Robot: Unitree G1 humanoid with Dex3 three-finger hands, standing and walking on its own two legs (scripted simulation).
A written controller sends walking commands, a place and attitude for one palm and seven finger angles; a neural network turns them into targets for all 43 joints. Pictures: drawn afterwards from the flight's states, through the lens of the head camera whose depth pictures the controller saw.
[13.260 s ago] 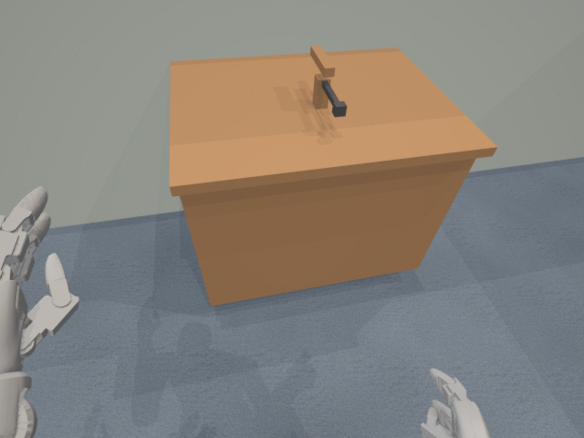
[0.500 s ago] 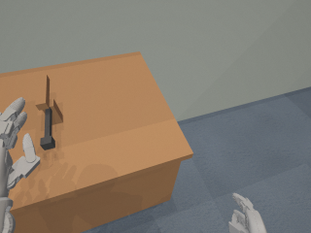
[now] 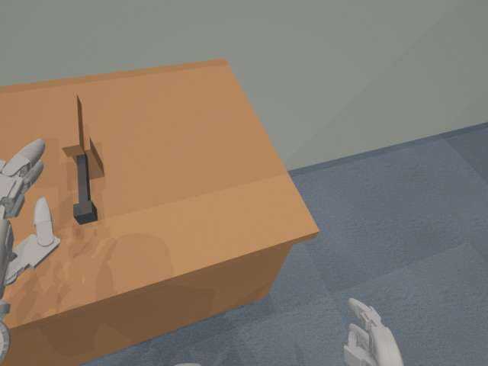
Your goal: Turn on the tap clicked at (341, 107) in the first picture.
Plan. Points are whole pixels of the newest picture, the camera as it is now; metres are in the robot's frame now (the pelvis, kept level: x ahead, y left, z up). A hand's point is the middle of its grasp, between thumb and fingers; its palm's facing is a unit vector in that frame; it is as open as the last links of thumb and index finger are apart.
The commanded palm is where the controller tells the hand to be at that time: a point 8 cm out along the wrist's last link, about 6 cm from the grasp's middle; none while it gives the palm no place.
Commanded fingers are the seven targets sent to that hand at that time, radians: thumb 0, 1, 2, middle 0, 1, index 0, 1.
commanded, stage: come to a stop and stand still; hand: left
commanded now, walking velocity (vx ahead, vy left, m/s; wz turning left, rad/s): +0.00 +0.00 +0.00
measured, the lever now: (85, 212) +0.33 +0.30 +0.02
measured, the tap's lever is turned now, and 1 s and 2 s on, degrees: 0 0 0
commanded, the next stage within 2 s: look again from close up in 0.26 s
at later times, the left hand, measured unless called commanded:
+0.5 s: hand (28, 238) +0.22 +0.26 +0.16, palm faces +0.37 -0.85 -0.37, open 7.4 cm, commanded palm +0.15 +0.29 +0.18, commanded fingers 0.00 0.90 0.90 -0.20 -0.30 -0.20 -0.30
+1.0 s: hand (40, 259) +0.20 +0.25 +0.14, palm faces +0.37 -0.85 -0.38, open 7.4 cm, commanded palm +0.14 +0.29 +0.17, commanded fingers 0.00 0.90 0.90 -0.20 -0.30 -0.20 -0.30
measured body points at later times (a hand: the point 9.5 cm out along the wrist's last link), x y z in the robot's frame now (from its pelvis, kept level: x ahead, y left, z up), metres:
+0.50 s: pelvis +0.00 +0.01 +0.00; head +0.02 +0.04 +0.45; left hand +0.19 +0.31 +0.18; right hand +0.19 -0.20 -0.06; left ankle +0.02 +0.09 -0.74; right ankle +0.00 -0.16 -0.74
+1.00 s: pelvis -0.02 -0.03 -0.01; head -0.02 -0.02 +0.44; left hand +0.18 +0.30 +0.16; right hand +0.18 -0.24 -0.08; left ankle +0.02 +0.09 -0.74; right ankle +0.00 -0.15 -0.74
